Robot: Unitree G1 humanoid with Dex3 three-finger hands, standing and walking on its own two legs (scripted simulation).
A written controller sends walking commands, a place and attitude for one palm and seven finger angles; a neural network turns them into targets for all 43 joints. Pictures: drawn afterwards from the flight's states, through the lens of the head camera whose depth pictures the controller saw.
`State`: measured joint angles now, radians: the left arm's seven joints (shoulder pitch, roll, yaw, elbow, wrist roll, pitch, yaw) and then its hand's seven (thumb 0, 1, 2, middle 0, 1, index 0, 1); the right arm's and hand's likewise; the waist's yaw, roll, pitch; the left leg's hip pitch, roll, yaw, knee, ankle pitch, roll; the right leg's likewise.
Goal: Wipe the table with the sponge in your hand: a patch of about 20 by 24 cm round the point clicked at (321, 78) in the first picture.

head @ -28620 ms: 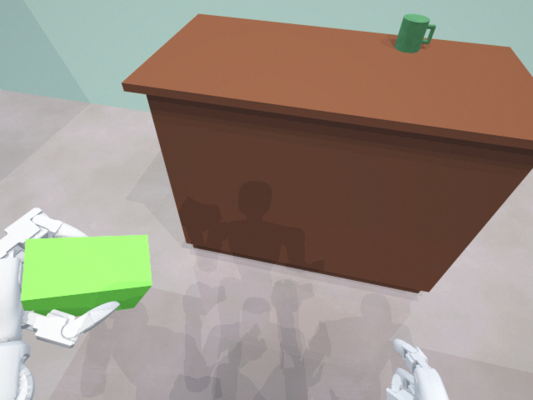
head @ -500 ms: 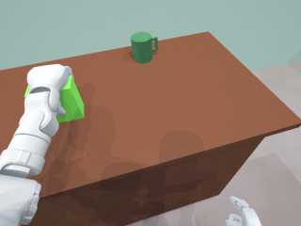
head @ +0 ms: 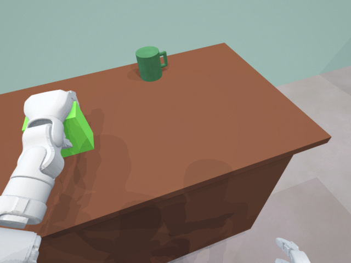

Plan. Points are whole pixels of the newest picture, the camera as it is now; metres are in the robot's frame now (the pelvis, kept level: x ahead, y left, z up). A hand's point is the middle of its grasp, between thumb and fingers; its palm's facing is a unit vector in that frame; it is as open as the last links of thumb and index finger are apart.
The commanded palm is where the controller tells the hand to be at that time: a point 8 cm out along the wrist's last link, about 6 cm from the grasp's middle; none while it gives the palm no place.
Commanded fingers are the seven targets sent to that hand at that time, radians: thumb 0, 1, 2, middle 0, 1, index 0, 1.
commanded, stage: wipe back along the middle lane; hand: left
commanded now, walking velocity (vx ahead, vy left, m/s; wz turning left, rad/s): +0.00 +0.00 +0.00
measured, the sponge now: (65, 136) +0.37 +0.30 +0.10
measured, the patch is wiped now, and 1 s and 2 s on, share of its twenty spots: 0.45 0.50 0.50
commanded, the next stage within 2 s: slide across to the third lane in 1.26 s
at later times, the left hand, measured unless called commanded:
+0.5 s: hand (62, 139) +0.33 +0.27 +0.14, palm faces +0.08 +0.00 -1.00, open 10.1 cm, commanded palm +0.29 +0.26 +0.16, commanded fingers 0.00 0.10 1.30 -1.20 -1.60 -1.20 -1.60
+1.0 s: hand (60, 155) +0.29 +0.25 +0.15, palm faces +0.16 -0.05 -0.99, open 10.1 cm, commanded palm +0.23 +0.24 +0.16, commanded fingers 0.00 0.10 1.30 -1.20 -1.60 -1.20 -1.60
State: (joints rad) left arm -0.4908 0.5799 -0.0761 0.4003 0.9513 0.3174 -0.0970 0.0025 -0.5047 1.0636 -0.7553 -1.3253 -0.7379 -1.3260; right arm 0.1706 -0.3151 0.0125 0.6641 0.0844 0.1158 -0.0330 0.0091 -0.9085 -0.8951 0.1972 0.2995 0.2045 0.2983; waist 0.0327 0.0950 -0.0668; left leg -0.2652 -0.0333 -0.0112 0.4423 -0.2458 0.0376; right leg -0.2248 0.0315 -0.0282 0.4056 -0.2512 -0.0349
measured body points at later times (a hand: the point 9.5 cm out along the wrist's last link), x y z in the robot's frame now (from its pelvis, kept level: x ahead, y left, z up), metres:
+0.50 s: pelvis +0.00 +0.00 +0.00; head -0.01 -0.05 +0.45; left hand +0.32 +0.27 +0.20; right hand +0.22 -0.22 -0.10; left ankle -0.02 +0.10 -0.74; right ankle -0.03 -0.10 -0.74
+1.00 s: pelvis +0.00 +0.00 +0.00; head -0.02 -0.05 +0.44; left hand +0.27 +0.25 +0.20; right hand +0.23 -0.21 -0.09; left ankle -0.02 +0.10 -0.74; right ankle -0.03 -0.10 -0.74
